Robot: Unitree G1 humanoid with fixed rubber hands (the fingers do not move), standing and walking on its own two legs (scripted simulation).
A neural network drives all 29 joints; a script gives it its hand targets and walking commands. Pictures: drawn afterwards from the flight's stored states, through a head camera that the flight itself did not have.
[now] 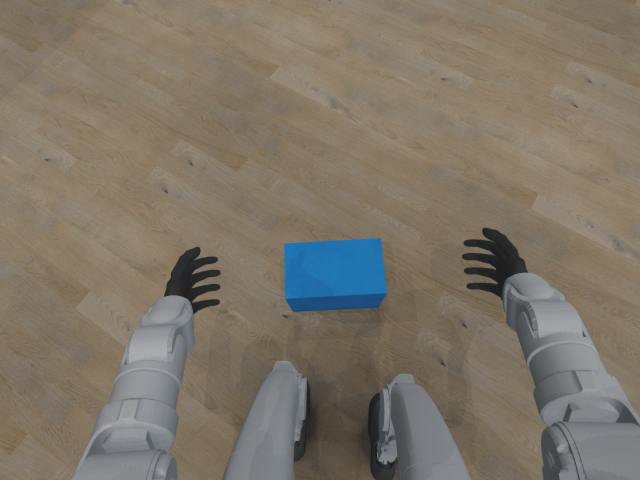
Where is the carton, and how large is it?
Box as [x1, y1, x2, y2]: [284, 238, 386, 311]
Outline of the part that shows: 380,238 284,243 285,298 292,310 299,311 378,306 386,293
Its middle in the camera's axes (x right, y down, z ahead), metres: +0.04 +0.09 +1.04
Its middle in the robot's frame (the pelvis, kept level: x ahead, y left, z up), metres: +0.48 +0.04 -0.59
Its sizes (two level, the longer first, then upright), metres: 0.247 0.143 0.189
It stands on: the floor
